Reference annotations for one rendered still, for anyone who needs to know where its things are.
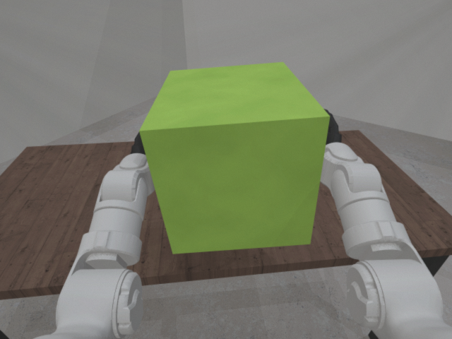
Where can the robot right upper arm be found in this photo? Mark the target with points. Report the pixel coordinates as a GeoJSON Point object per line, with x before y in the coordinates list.
{"type": "Point", "coordinates": [396, 299]}

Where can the left robot forearm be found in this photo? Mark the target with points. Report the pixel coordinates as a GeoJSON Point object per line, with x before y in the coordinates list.
{"type": "Point", "coordinates": [113, 240]}

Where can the right robot hand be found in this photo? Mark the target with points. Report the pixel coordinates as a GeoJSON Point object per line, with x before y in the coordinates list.
{"type": "Point", "coordinates": [333, 135]}

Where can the right robot forearm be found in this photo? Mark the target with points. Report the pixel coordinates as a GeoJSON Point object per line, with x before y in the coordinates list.
{"type": "Point", "coordinates": [371, 231]}

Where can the table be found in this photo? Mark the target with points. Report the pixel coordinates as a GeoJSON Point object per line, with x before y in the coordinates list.
{"type": "Point", "coordinates": [48, 195]}

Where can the robot left upper arm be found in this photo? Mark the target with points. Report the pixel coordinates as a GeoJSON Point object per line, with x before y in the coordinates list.
{"type": "Point", "coordinates": [99, 304]}

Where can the carton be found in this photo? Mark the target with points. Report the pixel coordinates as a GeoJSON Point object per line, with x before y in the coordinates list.
{"type": "Point", "coordinates": [235, 154]}

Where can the left robot hand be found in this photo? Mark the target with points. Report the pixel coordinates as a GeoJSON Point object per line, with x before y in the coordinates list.
{"type": "Point", "coordinates": [138, 145]}

